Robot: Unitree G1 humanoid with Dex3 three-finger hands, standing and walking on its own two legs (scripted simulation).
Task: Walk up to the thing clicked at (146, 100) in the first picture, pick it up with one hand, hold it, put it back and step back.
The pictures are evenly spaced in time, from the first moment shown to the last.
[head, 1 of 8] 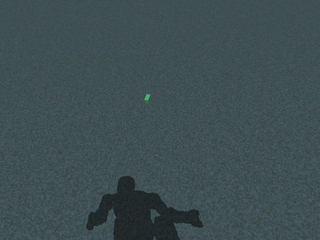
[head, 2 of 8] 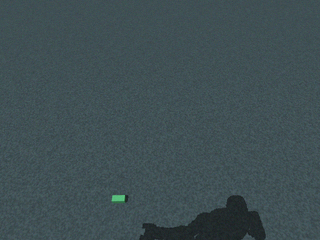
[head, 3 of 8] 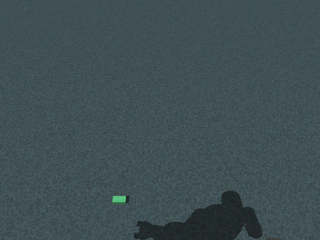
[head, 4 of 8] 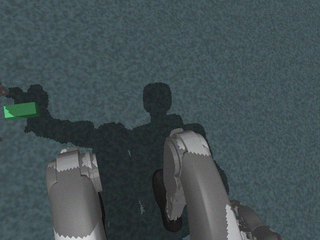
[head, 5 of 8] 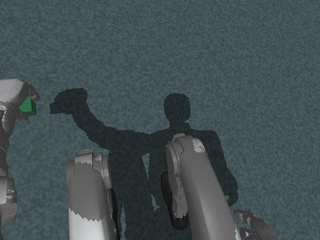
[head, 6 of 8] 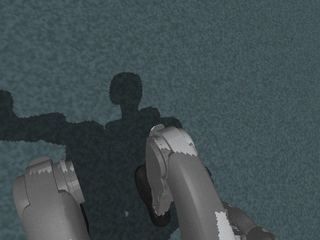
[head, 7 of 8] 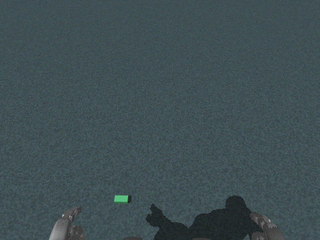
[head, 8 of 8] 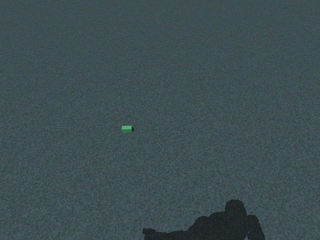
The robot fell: no
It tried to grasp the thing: yes
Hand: left
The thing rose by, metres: 0.69
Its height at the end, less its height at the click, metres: +0.00
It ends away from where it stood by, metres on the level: 0.01
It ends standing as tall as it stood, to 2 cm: yes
